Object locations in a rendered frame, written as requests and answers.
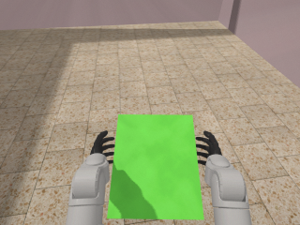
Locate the robot right forearm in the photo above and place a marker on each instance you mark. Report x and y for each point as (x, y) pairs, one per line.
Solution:
(228, 192)

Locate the carton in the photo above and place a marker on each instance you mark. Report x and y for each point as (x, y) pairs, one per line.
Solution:
(155, 171)

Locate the left robot hand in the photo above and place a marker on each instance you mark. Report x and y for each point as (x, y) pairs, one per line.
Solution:
(98, 147)

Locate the robot left forearm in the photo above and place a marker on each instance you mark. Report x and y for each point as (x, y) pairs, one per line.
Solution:
(87, 191)

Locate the right robot hand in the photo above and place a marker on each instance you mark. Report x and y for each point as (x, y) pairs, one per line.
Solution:
(212, 149)

